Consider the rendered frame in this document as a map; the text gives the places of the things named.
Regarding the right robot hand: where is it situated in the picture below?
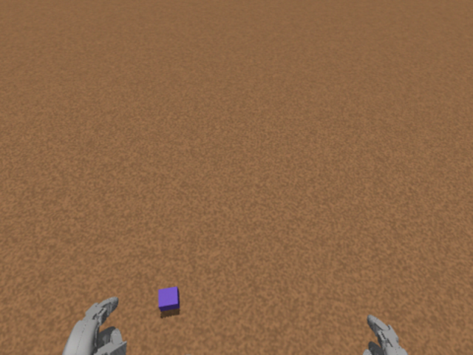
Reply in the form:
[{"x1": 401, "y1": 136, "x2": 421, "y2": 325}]
[{"x1": 363, "y1": 314, "x2": 409, "y2": 355}]

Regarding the small box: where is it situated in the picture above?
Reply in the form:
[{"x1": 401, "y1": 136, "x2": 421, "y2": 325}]
[{"x1": 158, "y1": 286, "x2": 180, "y2": 311}]

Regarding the left robot hand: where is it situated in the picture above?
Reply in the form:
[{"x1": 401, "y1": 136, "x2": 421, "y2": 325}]
[{"x1": 62, "y1": 297, "x2": 127, "y2": 355}]

